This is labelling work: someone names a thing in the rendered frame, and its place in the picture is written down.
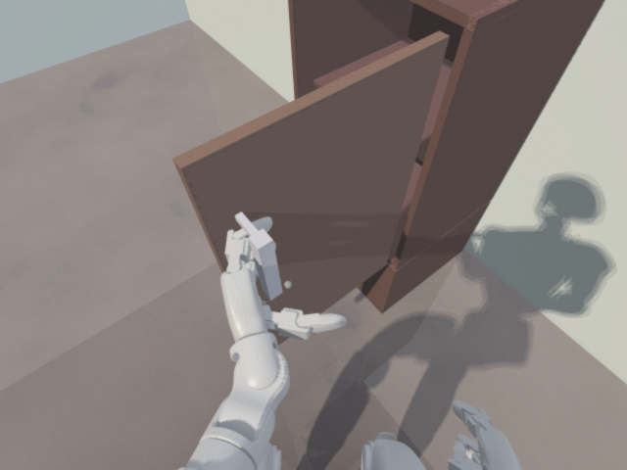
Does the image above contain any right robot shin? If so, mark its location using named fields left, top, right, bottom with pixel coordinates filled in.
left=375, top=433, right=396, bottom=441

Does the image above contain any handle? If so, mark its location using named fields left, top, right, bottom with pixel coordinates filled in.
left=235, top=212, right=283, bottom=300

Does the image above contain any cupboard door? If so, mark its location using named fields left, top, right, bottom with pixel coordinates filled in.
left=173, top=30, right=450, bottom=345

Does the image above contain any left robot forearm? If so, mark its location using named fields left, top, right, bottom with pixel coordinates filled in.
left=177, top=332, right=290, bottom=470

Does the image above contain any robot left thigh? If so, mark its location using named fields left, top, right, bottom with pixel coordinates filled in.
left=258, top=443, right=281, bottom=470

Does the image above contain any right robot hand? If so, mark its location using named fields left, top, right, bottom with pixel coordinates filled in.
left=448, top=400, right=522, bottom=470

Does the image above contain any left robot hand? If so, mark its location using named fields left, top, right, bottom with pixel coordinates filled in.
left=220, top=216, right=347, bottom=343

